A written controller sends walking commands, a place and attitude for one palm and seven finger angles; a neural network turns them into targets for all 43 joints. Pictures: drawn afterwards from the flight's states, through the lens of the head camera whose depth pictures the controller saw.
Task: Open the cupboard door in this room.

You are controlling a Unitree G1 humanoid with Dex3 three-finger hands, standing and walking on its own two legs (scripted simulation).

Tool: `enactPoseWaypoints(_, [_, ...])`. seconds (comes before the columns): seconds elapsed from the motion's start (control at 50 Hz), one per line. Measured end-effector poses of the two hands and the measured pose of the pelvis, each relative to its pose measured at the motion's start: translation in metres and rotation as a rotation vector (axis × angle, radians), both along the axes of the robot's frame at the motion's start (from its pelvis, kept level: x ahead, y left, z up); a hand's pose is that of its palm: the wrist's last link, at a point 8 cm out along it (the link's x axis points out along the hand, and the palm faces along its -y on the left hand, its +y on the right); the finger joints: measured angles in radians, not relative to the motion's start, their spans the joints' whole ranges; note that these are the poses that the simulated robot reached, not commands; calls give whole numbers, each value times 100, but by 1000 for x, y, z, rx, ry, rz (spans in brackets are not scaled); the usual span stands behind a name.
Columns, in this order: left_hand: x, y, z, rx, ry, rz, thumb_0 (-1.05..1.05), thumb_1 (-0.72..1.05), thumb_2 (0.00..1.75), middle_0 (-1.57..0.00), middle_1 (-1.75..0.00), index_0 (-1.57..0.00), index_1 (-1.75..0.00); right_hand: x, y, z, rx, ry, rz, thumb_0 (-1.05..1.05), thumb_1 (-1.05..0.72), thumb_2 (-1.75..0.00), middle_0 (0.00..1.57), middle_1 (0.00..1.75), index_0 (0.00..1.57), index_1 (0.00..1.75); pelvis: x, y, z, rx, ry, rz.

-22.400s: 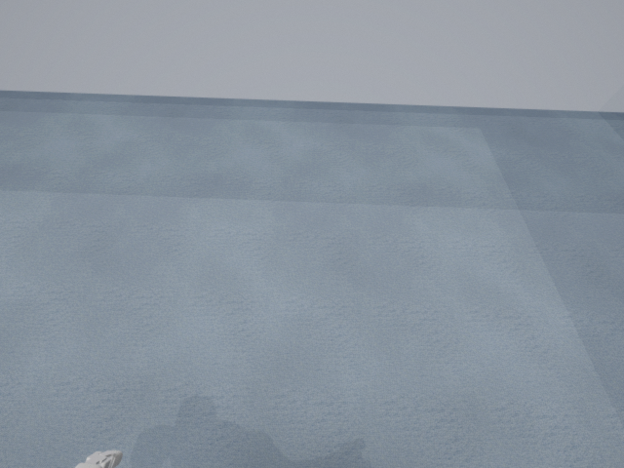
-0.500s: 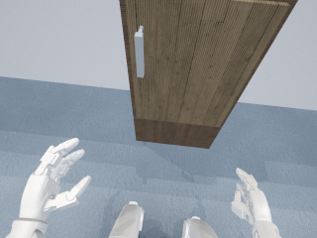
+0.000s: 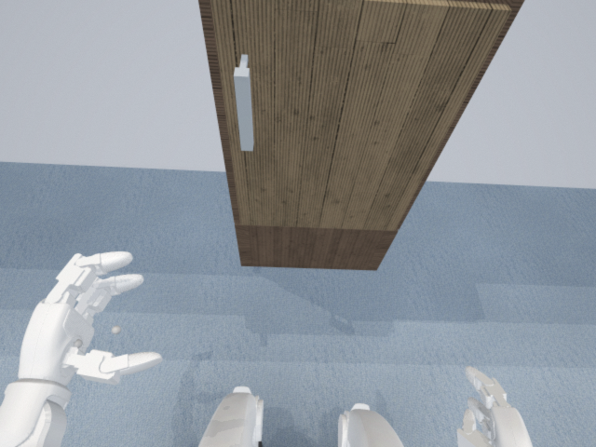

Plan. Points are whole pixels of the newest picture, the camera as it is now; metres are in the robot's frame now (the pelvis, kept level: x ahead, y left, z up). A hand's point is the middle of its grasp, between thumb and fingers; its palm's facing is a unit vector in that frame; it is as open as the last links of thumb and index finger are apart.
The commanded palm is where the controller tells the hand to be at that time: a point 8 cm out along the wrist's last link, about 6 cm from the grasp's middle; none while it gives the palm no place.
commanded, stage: raise the hand with hooked fingers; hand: left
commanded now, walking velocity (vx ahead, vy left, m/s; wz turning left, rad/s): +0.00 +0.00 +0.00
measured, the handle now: (245, 105) +0.64 +0.13 +0.05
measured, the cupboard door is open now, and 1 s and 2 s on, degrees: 0 0 0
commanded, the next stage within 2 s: move the hooked fingers beside the handle in 1.04 s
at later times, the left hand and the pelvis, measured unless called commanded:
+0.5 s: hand (84, 291) +0.28 +0.28 +0.05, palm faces +0.04 -1.00 -0.06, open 13.9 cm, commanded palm +0.26 +0.32 +0.06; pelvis +0.01 +0.00 +0.01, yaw +0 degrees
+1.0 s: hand (97, 282) +0.29 +0.27 +0.05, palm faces +0.05 -1.00 -0.05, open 14.0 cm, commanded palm +0.27 +0.31 +0.06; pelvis +0.01 -0.01 +0.01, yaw +0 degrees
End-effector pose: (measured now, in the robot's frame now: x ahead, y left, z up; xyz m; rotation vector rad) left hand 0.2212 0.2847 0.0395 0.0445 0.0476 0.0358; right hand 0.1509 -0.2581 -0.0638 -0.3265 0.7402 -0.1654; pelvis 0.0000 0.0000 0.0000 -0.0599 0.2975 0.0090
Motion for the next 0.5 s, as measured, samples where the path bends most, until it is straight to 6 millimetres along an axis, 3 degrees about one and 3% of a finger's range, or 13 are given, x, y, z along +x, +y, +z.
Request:
enactPoseWaypoints(0.24, [12, 26, 10, 14, -5, 13, 0, -40, 34, -29, -114, -29, -114, 34, 36, 10, 52, -60, 102, 2, -90, -90, 20, 30, 20, 30, 3, 6, 5, -12, -4, 12])
enactPoseWaypoints(0.36, [22, 37, 11, 12, 0, 16, 0, -47, 31, -30, -118, -30, -118, 31, 39, 4, 61, -29, 105, 1, -90, -90, 20, 30, 20, 30, 5, 5, 5, -13, 0, 12])
enactPoseWaypoints(0.5, [38, 45, 15, 18, 0, 5, -1, -49, 30, -30, -120, -30, -119, 17, 26, 0, 42, 23, 68, 2, -90, -90, 20, 30, 20, 30, 7, 4, 6, -11, 6, 7])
